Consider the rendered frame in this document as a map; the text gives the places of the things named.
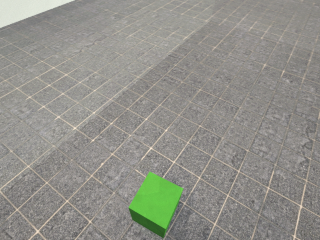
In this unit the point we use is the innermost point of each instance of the carton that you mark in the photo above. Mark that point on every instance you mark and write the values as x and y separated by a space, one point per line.
155 203

